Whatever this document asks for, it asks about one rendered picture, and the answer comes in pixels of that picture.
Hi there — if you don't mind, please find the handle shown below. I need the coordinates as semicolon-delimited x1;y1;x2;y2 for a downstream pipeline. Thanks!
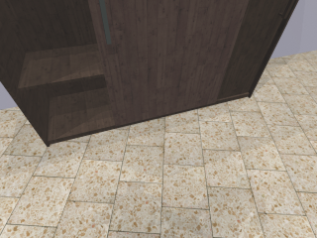
281;0;295;19
98;0;112;45

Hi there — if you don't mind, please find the wardrobe door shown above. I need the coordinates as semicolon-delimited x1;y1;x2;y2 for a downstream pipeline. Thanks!
87;0;250;127
217;0;289;99

